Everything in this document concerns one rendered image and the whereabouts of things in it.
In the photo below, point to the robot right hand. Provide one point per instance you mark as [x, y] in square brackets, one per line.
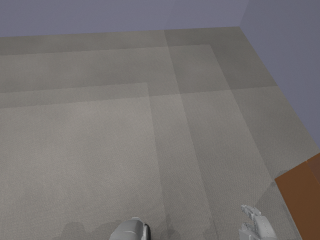
[262, 227]

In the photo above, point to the left robot shin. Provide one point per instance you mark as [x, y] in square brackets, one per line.
[136, 218]

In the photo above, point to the left robot thigh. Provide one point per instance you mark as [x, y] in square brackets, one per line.
[130, 230]

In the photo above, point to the cupboard door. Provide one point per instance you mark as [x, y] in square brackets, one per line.
[314, 166]

